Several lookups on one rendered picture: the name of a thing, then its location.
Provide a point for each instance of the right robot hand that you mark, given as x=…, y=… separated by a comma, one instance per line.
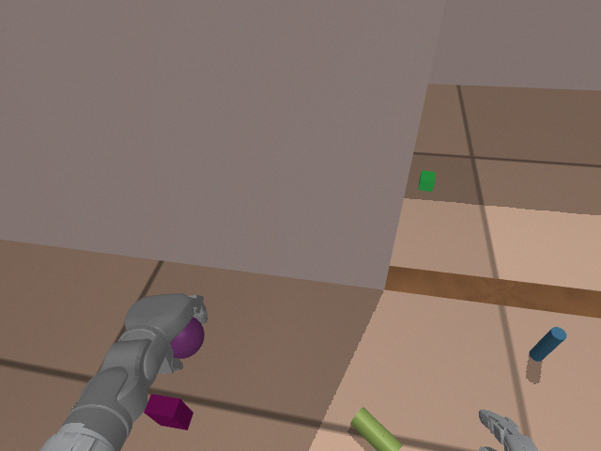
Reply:
x=506, y=432

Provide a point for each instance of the left robot hand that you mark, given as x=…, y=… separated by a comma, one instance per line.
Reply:
x=169, y=314

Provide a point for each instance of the left robot arm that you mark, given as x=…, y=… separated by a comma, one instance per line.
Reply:
x=115, y=397

